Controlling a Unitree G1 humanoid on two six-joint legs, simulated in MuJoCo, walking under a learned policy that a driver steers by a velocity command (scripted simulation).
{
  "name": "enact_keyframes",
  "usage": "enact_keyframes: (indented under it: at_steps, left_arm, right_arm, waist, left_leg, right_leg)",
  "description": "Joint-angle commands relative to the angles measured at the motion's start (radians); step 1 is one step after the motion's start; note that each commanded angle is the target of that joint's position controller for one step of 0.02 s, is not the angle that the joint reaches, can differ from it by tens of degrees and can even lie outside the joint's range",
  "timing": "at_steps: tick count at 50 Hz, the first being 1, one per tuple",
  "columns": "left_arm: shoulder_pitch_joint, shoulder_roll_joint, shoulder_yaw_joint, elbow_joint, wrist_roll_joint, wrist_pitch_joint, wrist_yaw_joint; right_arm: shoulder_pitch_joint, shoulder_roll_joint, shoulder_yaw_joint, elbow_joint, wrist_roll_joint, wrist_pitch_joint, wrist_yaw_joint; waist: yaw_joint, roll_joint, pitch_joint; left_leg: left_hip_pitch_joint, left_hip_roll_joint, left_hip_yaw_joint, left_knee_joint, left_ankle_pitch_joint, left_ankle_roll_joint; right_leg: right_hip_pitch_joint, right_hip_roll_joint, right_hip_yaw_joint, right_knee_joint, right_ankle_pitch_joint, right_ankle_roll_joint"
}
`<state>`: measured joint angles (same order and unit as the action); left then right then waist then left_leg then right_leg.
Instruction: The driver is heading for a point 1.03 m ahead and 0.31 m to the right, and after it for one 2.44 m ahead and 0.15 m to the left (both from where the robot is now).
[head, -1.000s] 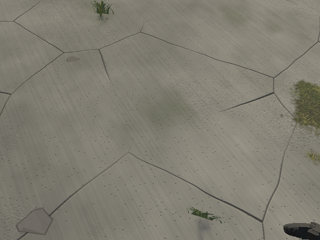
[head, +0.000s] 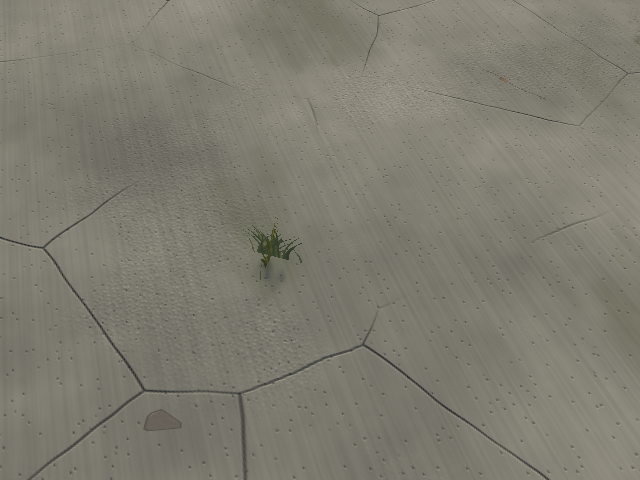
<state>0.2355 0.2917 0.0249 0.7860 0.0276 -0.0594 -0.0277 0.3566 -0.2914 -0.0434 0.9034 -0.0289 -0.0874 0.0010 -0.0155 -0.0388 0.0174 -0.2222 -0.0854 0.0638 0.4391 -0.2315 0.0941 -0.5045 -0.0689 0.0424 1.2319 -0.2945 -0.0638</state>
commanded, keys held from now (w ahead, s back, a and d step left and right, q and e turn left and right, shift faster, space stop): w+shift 0.40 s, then w+e+shift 0.60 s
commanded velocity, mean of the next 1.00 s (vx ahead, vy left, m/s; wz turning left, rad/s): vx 1.00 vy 0.00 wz -0.38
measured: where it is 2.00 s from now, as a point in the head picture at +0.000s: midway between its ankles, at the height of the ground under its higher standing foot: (408, 151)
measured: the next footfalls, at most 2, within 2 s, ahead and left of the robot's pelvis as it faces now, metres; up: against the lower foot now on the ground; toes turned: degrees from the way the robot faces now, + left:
right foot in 0.26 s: +0.49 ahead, -0.10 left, +0.00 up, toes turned -3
left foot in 0.70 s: +0.93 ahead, +0.10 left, +0.00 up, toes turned -10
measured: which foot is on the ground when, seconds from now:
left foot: down 0.00-0.28, up 0.30-0.68, down 0.70-1.00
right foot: up 0.00-0.24, down 0.26-0.68, up 0.70-1.00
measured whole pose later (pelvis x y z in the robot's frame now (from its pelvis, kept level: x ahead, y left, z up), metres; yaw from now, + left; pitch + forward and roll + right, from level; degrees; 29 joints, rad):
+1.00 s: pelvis +0.98 -0.04 -0.01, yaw -25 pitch +1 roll +2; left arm 0.05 0.34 0.06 0.67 0.03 0.01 -0.07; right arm 0.47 -0.31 -0.06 0.95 -0.02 -0.12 0.00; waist -0.06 -0.05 0.01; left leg 0.10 0.00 0.26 0.24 -0.35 -0.03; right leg -0.78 -0.09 -0.08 1.00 -0.03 -0.10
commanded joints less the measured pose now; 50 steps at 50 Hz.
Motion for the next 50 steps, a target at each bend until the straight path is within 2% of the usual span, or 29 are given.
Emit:
enact_keyframes:
  at_steps: [1,4,7,8,10,11,13,14,15,16,17,18,20,21,24,26,28,31,33,34,35,36,37,38,39,41,43,47,50]
  left_arm:
    - [-0.035,0.032,-0.005,-0.087,0.02,0.021,-0.021]
    - [-0.195,0.027,-0.023,-0.144,0.01,0.007,-0.031]
    - [-0.262,0.027,-0.029,-0.148,-0.013,0.004,-0.037]
    - [-0.275,0.031,-0.031,-0.162,-0.012,-0.002,-0.032]
    - [-0.25,0.075,-0.017,-0.153,0.006,-0.007,-0.016]
    - [-0.169,0.106,-0.004,-0.13,0.008,-0.007,-0.005]
    - [0.243,0.176,0.036,-0.007,0.012,0.001,0.027]
    - [0.363,0.273,0.068,0.018,0.029,0.006,0.047]
    - [0.313,0.31,0.082,0.019,0.023,0.008,0.032]
    - [0.191,0.225,0.077,-0.003,0.008,0.008,0.018]
    - [0.135,0.158,0.064,0.008,0.001,-0.002,0.015]
    - [0.115,0.111,0.055,0.025,0.009,-0.011,0.013]
    - [0.11,0.053,0.033,0.063,0.01,-0.025,0.016]
    - [0.129,0.043,0.029,0.082,-0.002,-0.033,0.016]
    - [0.187,0.075,0.038,0.105,-0.024,-0.051,0.018]
    - [0.168,0.094,0.049,0.092,-0.029,-0.056,0.017]
    - [0.192,0.146,0.066,0.089,-0.04,-0.064,0.014]
    - [0.228,0.175,0.074,0.096,-0.04,-0.058,0.015]
    - [0.234,0.219,0.084,0.098,-0.024,-0.046,0.022]
    - [0.201,0.228,0.088,0.088,-0.017,-0.04,0.024]
    - [0.19,0.136,0.066,0.057,-0.008,-0.042,0.022]
    - [0.319,-0.034,0.028,-0.001,-0.066,-0.039,0.022]
    - [0.231,0.059,0.038,-0.01,-0.052,-0.028,0.029]
    - [0.137,0.088,0.047,-0.015,-0.037,-0.018,0.027]
    - [0.102,0.084,0.047,-0.011,-0.029,-0.01,0.017]
    - [0.093,0.045,0.045,-0.024,-0.004,0.021,-0.006]
    - [0.029,0.003,0.036,-0.061,0.0,0.054,-0.021]
    - [-0.13,0.011,0.019,-0.152,0.0,0.067,-0.046]
    - [-0.231,0.027,0.008,-0.19,-0.003,0.064,-0.066]
  right_arm:
    - [0.02,-0.067,-0.011,-0.027,0.021,-0.04,0.001]
    - [0.023,-0.076,-0.012,-0.022,0.027,-0.051,0.014]
    - [0.089,-0.115,-0.017,0.01,0.044,-0.062,0.015]
    - [0.108,-0.14,-0.02,0.02,0.038,-0.063,0.013]
    - [0.134,-0.174,-0.027,0.043,0.024,-0.051,0.002]
    - [0.131,-0.202,-0.034,0.045,0.009,-0.036,-0.009]
    - [0.068,-0.22,-0.038,0.04,-0.016,-0.007,-0.029]
    - [0.108,-0.113,-0.015,0.01,-0.003,-0.012,-0.018]
    - [0.235,-0.027,0.003,-0.013,0.044,-0.03,0.004]
    - [0.114,-0.1,-0.005,-0.024,0.029,-0.032,-0.008]
    - [-0.004,-0.1,-0.002,-0.052,0.024,-0.036,-0.007]
    - [-0.046,-0.075,0.006,-0.063,0.015,-0.034,-0.002]
    - [-0.041,-0.028,0.018,-0.08,-0.011,-0.003,0.016]
    - [-0.071,-0.013,0.022,-0.098,-0.021,0.008,0.023]
    - [-0.266,-0.004,0.04,-0.198,-0.035,0.013,0.04]
    - [-0.368,0.002,0.054,-0.239,-0.022,0.001,0.055]
    - [-0.41,0.0,0.057,-0.246,-0.002,-0.004,0.066]
    - [-0.425,-0.058,0.039,-0.255,-0.001,-0.002,0.043]
    - [-0.245,-0.121,0.008,-0.21,-0.003,-0.009,0.018]
    - [-0.054,-0.156,-0.011,-0.16,-0.007,-0.012,0.0]
    - [0.139,-0.24,-0.038,-0.142,-0.033,-0.013,-0.024]
    - [0.12,-0.313,-0.055,-0.148,-0.069,-0.011,-0.022]
    - [0.05,-0.244,-0.053,-0.156,-0.04,-0.003,-0.017]
    - [-0.034,-0.154,-0.034,-0.157,-0.029,-0.007,-0.014]
    - [-0.066,-0.103,-0.024,-0.146,-0.028,-0.01,-0.009]
    - [-0.05,-0.055,-0.01,-0.106,-0.017,-0.02,-0.011]
    - [-0.029,-0.017,-0.003,-0.066,0.01,-0.035,-0.004]
    - [-0.066,-0.031,-0.007,-0.055,0.008,-0.057,0.003]
    - [-0.042,-0.087,-0.017,-0.046,0.007,-0.06,-0.007]
  waist:
    - [0.041,0.092,0.072]
    - [0.026,0.061,0.127]
    - [-0.007,0.043,0.101]
    - [0.001,0.069,0.126]
    - [0.026,0.084,0.059]
    - [0.069,0.109,-0.012]
    - [0.271,0.121,-0.204]
    - [0.256,-0.043,-0.31]
    - [0.125,-0.331,-0.456]
    - [0.126,-0.116,-0.318]
    - [0.111,0.004,-0.152]
    - [0.077,0.089,-0.07]
    - [0.001,0.048,-0.005]
    - [-0.014,0.021,0.031]
    - [-0.001,0.016,0.129]
    - [0.009,0.028,0.146]
    - [0.032,0.019,0.112]
    - [0.039,0.005,0.062]
    - [-0.045,-0.022,-0.086]
    - [-0.145,-0.013,-0.18]
    - [-0.213,0.068,-0.319]
    - [-0.09,0.368,-0.466]
    - [-0.093,0.292,-0.392]
    - [-0.081,0.187,-0.207]
    - [-0.062,0.108,-0.121]
    - [-0.01,0.144,-0.05]
    - [0.015,0.132,-0.002]
    - [0.048,0.123,0.075]
    - [0.047,0.073,0.123]
  left_leg:
    - [0.03,0.244,-0.285,-0.342,0.063,0.134]
    - [-0.036,0.157,-0.134,-0.404,0.235,0.113]
    - [0.058,0.178,-0.091,-0.506,0.468,0.094]
    - [0.123,0.212,-0.08,-0.463,0.621,0.087]
    - [0.3,0.241,-0.054,-0.319,1.012,0.061]
    - [0.347,0.254,-0.049,-0.187,1.135,0.051]
    - [0.219,0.236,-0.024,0.343,1.084,0.031]
    - [-0.042,0.128,-0.012,0.778,0.596,0.022]
    - [-0.365,-0.059,-0.149,1.106,-0.218,-0.004]
    - [-0.489,0.036,-0.195,1.13,-0.141,0.027]
    - [-0.514,0.088,-0.172,1.07,-0.056,0.024]
    - [-0.478,0.125,-0.169,0.988,-0.037,0.025]
    - [-0.379,0.162,-0.176,0.892,-0.046,0.007]
    - [-0.384,0.183,-0.159,0.837,-0.062,-0.008]
    - [-0.478,0.226,-0.091,0.6,0.046,-0.065]
    - [-0.347,0.204,-0.06,0.319,0.227,-0.089]
    - [-0.162,0.151,-0.018,0.195,0.374,-0.094]
    - [-0.14,0.122,-0.032,0.1,0.35,-0.076]
    - [0.058,0.067,-0.034,0.089,0.156,-0.056]
    - [0.279,0.096,-0.044,0.095,0.104,-0.052]
    - [0.506,0.311,-0.249,0.113,-0.21,-0.04]
    - [0.699,0.602,-0.789,-0.082,-0.504,0.052]
    - [0.606,0.552,-0.881,-0.195,-0.599,0.054]
    - [0.459,0.5,-0.666,-0.18,-0.472,0.034]
    - [0.339,0.455,-0.509,-0.179,-0.262,0.024]
    - [0.193,0.402,-0.306,-0.205,-0.049,-0.001]
    - [0.153,0.372,-0.165,-0.245,0.056,-0.03]
    - [0.077,0.308,0.08,-0.318,0.268,-0.044]
    - [0.097,0.288,0.201,-0.36,0.448,-0.061]
  right_leg:
    - [-0.192,-0.072,-0.004,-0.121,0.046,0.033]
    - [-0.115,-0.056,-0.085,-0.429,0.297,0.037]
    - [0.034,0.015,-0.158,-0.589,0.495,-0.004]
    - [0.023,0.012,-0.149,-0.64,0.492,-0.021]
    - [0.067,0.081,-0.18,-0.67,0.376,-0.052]
    - [0.154,0.121,-0.182,-0.662,0.287,-0.061]
    - [0.557,0.106,-0.127,-0.65,0.152,-0.097]
    - [0.793,-0.114,0.143,-0.646,-0.139,-0.145]
    - [0.977,-0.331,0.787,-0.883,-0.286,-0.273]
    - [0.891,-0.28,0.752,-0.941,-0.296,-0.254]
    - [0.713,-0.255,0.564,-0.949,-0.159,-0.237]
    - [0.562,-0.218,0.449,-0.972,-0.06,-0.215]
    - [0.346,-0.157,0.309,-1.025,-0.022,-0.18]
    - [0.297,-0.128,0.284,-1.057,-0.011,-0.181]
    - [0.228,-0.084,0.211,-1.159,0.082,-0.208]
    - [0.151,-0.022,0.125,-1.179,0.203,-0.18]
    - [0.135,-0.033,0.126,-1.222,0.335,-0.162]
    - [0.365,-0.062,0.14,-1.12,0.581,-0.129]
    - [0.454,-0.051,0.13,-0.822,0.84,-0.094]
    - [0.352,-0.008,0.116,-0.565,0.761,-0.076]
    - [0.174,0.047,0.081,-0.22,0.485,-0.069]
    - [-0.134,0.149,0.04,0.126,-0.2,-0.048]
    - [-0.24,0.093,0.049,0.203,-0.121,-0.071]
    - [-0.285,0.039,0.035,0.165,-0.017,-0.071]
    - [-0.256,0.004,0.03,0.12,0.026,-0.062]
    - [-0.199,-0.035,0.027,0.081,0.033,-0.041]
    - [-0.234,-0.062,0.01,0.061,0.053,-0.029]
    - [-0.242,-0.051,-0.063,-0.115,0.256,-0.023]
    - [-0.135,-0.012,-0.162,-0.382,0.359,-0.065]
